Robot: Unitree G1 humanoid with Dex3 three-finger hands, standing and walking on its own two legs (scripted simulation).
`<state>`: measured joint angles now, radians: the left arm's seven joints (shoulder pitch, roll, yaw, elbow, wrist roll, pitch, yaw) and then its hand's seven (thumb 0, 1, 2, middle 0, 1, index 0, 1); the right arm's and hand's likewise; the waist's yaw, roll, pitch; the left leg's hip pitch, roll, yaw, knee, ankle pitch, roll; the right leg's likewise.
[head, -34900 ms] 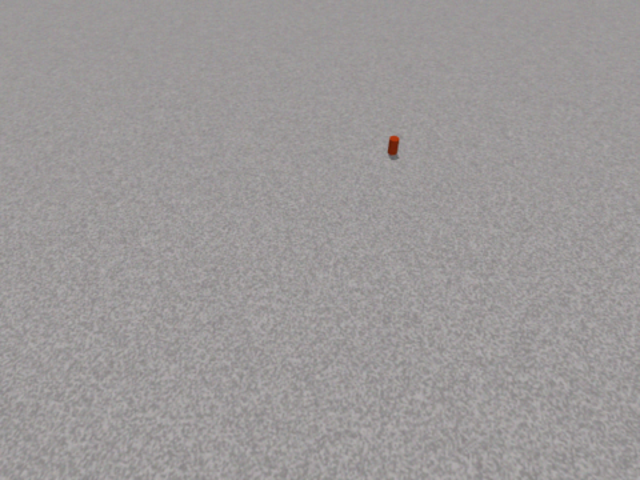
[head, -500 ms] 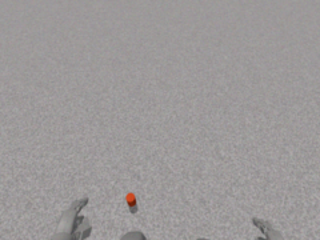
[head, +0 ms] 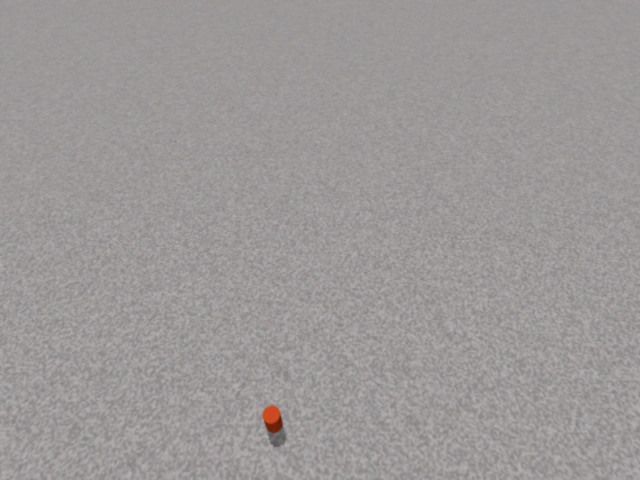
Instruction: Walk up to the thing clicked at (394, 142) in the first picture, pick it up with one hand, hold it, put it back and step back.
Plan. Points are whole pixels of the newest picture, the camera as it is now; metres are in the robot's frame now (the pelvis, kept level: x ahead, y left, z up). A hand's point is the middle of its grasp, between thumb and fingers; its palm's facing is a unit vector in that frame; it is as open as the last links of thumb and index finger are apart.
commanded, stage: stand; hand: left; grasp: from above
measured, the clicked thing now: (272, 419) +0.41 +0.19 -0.73
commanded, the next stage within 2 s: step back in 1.84 s
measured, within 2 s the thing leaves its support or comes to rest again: neither
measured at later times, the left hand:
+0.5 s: hand out of the picture +0.05 +0.23 -0.16, palm faces +0.02 -0.94 -0.33, open 7.4 cm
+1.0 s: hand out of the picture +0.08 +0.22 -0.16, palm faces +0.00 -0.95 -0.31, open 7.4 cm
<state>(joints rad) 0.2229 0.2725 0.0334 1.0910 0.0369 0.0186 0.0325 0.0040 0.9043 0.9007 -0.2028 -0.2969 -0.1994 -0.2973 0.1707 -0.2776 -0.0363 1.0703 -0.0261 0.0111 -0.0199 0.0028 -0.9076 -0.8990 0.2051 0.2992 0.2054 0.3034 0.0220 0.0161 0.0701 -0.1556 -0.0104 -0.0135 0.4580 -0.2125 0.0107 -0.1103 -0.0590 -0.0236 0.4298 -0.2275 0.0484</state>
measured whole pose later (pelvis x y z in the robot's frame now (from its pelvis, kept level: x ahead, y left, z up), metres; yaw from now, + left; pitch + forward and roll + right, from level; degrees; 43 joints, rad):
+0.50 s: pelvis +0.00 -0.01 +0.00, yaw +0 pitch -5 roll +0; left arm 0.16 0.29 0.03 1.14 0.02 0.01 0.02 0.00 0.90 0.90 -0.20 -0.30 -0.20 -0.30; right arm 0.15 -0.31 -0.02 1.13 -0.02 0.01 -0.01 0.00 -0.91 -0.90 0.20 0.30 0.20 0.30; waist 0.01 0.02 0.07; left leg -0.12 0.00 -0.02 0.38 -0.18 0.00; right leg -0.08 -0.05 -0.03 0.36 -0.20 0.03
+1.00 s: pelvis +0.02 -0.01 +0.01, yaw -1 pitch -3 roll +0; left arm 0.13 0.28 0.02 1.15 0.02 0.01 0.02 0.00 0.90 0.90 -0.20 -0.30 -0.20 -0.30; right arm 0.12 -0.30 -0.01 1.15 -0.01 0.00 -0.01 0.00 -0.91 -0.90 0.20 0.30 0.20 0.30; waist 0.00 0.01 0.07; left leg -0.11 0.01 -0.01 0.35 -0.19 -0.01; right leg -0.07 -0.04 -0.02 0.33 -0.20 0.03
